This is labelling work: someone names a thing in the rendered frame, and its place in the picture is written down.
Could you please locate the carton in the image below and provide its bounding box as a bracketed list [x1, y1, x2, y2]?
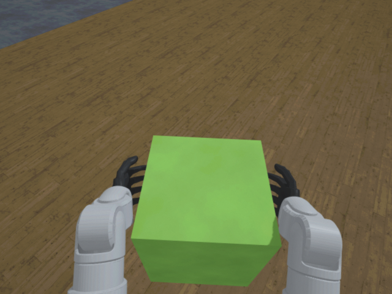
[131, 135, 282, 287]

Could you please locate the robot right forearm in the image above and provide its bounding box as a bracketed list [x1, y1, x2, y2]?
[278, 197, 342, 294]

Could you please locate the robot left hand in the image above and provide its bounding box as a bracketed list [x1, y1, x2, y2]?
[113, 156, 146, 205]

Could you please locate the robot left forearm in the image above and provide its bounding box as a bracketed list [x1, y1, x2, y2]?
[67, 186, 134, 294]

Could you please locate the robot right hand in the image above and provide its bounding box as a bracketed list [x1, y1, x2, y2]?
[268, 164, 300, 218]

